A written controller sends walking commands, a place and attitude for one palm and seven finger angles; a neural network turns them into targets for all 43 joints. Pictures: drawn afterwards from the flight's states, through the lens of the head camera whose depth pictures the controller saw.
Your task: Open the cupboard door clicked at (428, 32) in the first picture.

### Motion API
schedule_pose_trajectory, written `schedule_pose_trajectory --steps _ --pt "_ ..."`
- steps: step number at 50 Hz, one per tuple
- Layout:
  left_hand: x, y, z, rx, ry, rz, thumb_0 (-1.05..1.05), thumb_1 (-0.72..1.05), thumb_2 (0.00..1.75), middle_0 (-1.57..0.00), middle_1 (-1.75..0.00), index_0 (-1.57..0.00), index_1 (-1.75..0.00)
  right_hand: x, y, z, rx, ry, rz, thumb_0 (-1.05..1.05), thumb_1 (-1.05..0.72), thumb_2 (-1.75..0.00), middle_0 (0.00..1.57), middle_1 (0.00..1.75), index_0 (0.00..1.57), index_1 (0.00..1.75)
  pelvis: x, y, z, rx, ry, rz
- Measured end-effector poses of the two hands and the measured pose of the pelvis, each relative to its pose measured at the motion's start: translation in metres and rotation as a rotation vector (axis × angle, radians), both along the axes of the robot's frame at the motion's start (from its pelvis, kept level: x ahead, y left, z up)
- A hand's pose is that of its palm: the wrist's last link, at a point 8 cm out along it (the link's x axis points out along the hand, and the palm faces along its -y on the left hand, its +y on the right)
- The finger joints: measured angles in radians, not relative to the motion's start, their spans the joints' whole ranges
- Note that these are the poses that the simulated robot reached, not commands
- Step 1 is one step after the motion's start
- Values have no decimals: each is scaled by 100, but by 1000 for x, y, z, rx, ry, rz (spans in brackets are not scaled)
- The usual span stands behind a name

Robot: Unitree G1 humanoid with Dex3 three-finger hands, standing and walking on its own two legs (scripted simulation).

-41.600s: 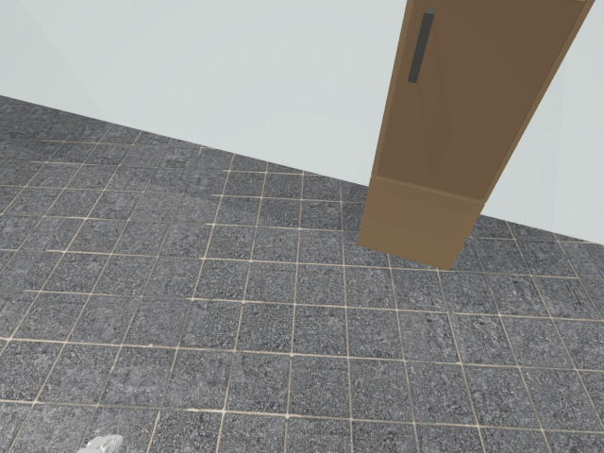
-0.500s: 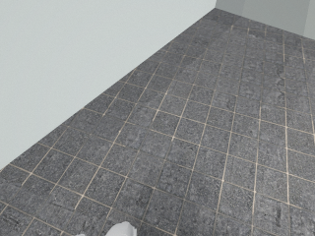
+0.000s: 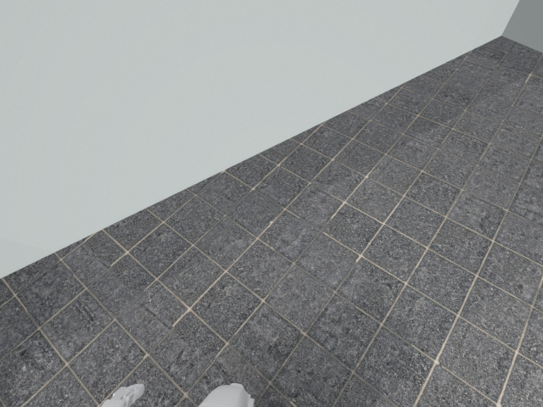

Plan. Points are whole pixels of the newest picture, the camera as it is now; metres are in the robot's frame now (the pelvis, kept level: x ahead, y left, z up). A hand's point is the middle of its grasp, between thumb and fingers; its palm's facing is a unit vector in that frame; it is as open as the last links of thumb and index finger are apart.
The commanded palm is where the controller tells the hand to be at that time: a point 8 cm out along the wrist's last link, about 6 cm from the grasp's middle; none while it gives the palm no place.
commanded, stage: turn to face it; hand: left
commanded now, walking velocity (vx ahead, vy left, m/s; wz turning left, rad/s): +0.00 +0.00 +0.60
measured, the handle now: out of the picture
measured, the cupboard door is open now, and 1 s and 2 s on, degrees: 50 50 50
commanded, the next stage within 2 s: none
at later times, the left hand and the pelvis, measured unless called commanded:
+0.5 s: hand out of the picture +0.02 +0.25 -0.16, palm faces +0.33 -0.91 -0.23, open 7.3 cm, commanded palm none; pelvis +0.01 +0.02 +0.01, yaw +17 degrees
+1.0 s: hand out of the picture -0.03 +0.17 -0.16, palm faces +0.59 -0.78 -0.21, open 7.3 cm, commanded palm none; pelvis +0.03 -0.02 +0.01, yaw +37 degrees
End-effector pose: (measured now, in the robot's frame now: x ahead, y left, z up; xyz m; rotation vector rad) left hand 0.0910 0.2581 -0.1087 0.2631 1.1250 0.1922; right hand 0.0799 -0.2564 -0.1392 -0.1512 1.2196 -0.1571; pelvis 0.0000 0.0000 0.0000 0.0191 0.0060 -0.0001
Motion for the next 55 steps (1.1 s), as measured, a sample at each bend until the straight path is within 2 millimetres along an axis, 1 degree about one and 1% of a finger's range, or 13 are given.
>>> schedule_pose_trajectory --steps 5,9,12,15,18,24,29,35,38,42,47,51,55 --pt "-25 -16 1 -38 46 71 1 91 90 -20 -30 -20 -30 15 -5 12 -3 25 48 1 -91 -90 20 29 20 30 6 -6 11 16 4 67" --pt "-46 -21 -7 -82 69 130 1 91 90 -20 -30 -20 -30 36 3 19 -19 29 118 1 -91 -90 20 29 19 30 8 -4 13 18 4 124" --pt "-66 -15 -18 -105 88 189 1 91 90 -20 -30 -21 -30 57 17 21 -37 11 185 1 -91 -90 20 29 19 30 9 3 8 8 3 165" --pt "-87 1 -36 -126 111 254 1 91 90 -21 -30 -21 -30 80 36 20 -60 -42 251 1 -91 -90 20 29 19 30 9 14 -3 -9 2 207" --pt "-101 15 -42 -120 152 298 1 91 90 -20 -30 -21 -30 91 50 26 -71 -79 292 1 -91 -90 20 29 20 30 7 18 -4 -9 -3 230" --pt "-95 32 -24 -94 97 351 1 91 90 -20 -30 -20 -30 89 59 35 -80 -52 342 0 -90 -90 20 30 20 30 9 17 9 -35 4 292" --pt "-81 31 -9 -63 31 376 1 91 90 -20 -30 -20 -30 86 52 29 -63 -7 369 0 -90 -90 20 30 20 30 13 8 12 -40 8 346" --pt "-71 10 -2 -14 -36 407 1 91 90 -20 -30 -20 -30 96 29 6 -33 42 395 0 -90 -90 20 30 20 30 24 -17 2 -18 21 421" --pt "-80 -7 2 -7 -29 440 1 91 90 -20 -30 -20 -30 108 22 1 -32 61 425 1 -90 -90 20 30 20 30 25 -24 3 -16 7 468" --pt "-100 -28 3 -37 7 504 1 91 90 -20 -30 -20 -30 127 25 8 -32 67 475 1 -91 -90 20 29 20 30 30 -26 10 1 -1 527" --pt "-128 -46 -8 -93 39 591 1 91 90 -20 -30 -21 -30 153 49 18 -40 49 572 1 -91 -90 20 29 19 30 32 -24 12 13 -1 600" --pt "-162 -50 -24 -134 67 675 1 91 90 -20 -30 -21 -30 178 86 21 -53 -3 672 1 -91 -90 20 29 19 30 28 -14 5 2 -3 656" --pt "-198 -44 -44 -160 120 757 1 91 90 -20 -30 -21 -30 195 124 23 -60 -94 755 1 -91 -90 20 29 19 30 22 -2 -7 -9 -1 702"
